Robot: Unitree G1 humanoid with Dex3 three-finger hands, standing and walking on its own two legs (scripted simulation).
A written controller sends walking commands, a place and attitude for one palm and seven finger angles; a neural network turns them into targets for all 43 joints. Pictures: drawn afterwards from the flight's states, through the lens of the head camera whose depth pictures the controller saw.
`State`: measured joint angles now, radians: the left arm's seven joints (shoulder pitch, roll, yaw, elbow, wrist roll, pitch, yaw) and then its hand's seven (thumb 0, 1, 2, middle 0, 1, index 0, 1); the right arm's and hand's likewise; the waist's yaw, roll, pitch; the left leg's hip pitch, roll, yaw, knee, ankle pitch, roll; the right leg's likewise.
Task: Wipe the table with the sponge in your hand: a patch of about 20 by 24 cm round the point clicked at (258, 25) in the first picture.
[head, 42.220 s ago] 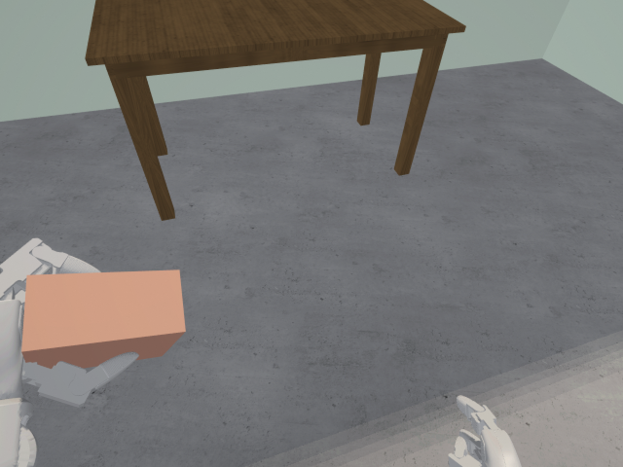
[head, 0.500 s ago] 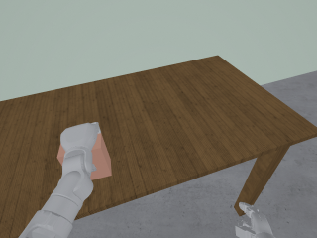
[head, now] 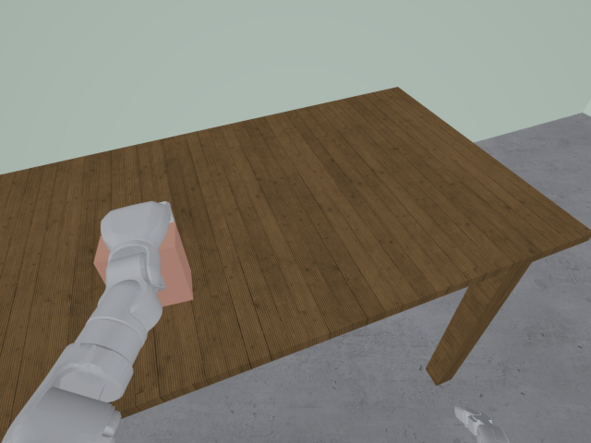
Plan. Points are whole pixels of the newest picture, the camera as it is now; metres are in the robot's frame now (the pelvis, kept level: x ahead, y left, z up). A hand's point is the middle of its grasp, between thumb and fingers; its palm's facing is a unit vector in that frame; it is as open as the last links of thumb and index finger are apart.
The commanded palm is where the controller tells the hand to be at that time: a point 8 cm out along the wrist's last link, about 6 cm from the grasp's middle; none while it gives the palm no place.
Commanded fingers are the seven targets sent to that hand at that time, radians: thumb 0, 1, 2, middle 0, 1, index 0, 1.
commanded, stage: wipe forward along the middle lane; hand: left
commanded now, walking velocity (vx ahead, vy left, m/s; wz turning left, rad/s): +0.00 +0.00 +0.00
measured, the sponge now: (152, 277) +0.35 +0.27 +0.02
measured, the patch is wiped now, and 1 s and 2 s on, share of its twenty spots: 0.90 0.90 0.90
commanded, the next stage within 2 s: slide back across to the first lane in 0.58 s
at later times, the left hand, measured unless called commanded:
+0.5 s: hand (145, 230) +0.41 +0.28 +0.07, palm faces -0.07 -0.02 -1.00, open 10.3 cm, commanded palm +0.40 +0.27 +0.11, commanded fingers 0.00 0.10 1.30 -1.20 -1.60 -1.20 -1.60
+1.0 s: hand (119, 225) +0.41 +0.32 +0.08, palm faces -0.05 -0.03 -1.00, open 10.3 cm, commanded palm +0.39 +0.31 +0.13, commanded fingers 0.00 0.10 1.30 -1.20 -1.60 -1.20 -1.60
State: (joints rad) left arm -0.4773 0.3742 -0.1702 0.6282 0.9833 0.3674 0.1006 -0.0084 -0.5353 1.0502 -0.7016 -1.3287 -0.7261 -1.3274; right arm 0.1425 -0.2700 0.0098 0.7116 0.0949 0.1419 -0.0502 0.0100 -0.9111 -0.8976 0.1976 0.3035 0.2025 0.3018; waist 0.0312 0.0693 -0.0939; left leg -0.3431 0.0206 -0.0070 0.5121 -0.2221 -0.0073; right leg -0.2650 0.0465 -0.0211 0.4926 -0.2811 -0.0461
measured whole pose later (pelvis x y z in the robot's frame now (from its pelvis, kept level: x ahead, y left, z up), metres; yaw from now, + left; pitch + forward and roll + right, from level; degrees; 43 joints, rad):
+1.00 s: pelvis +0.01 +0.02 +0.00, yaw -1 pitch +6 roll -1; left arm -0.62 0.50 -0.03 0.87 1.01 0.26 0.13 0.00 -0.53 1.05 -0.70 -1.33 -0.72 -1.33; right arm 0.24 -0.27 -0.01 0.73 0.09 0.15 -0.03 0.01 -0.91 -0.90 0.20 0.30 0.20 0.30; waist -0.03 0.05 -0.11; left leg -0.41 0.01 0.01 0.54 -0.25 0.02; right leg -0.31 0.04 0.00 0.47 -0.27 -0.02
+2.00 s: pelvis +0.01 +0.02 +0.00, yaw +1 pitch +3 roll -1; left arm -0.38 0.48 -0.06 0.58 0.98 0.26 0.11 0.00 -0.52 1.05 -0.67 -1.36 -0.69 -1.36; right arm 0.14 -0.27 0.00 0.68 0.09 0.16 -0.03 0.01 -0.91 -0.90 0.20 0.30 0.20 0.30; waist 0.04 0.07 -0.09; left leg -0.35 0.00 -0.01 0.52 -0.24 0.02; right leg -0.24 0.03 -0.02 0.46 -0.27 -0.02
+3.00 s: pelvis +0.00 +0.02 +0.00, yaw +0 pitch -2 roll -1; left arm 0.05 0.44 -0.09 0.05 0.95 0.37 0.07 -0.01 -0.51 1.05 -0.66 -1.37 -0.69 -1.37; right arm 0.06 -0.26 0.03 0.65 0.08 0.12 -0.02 0.01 -0.91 -0.90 0.20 0.30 0.20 0.30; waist 0.09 0.09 -0.06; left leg -0.24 0.00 0.00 0.50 -0.24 0.02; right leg -0.15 0.03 -0.01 0.45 -0.28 -0.02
